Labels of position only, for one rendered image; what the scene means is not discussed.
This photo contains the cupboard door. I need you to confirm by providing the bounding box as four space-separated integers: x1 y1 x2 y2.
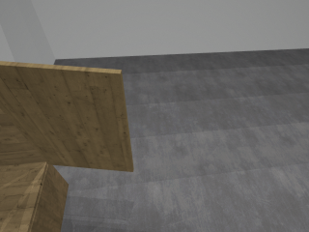
0 61 134 172

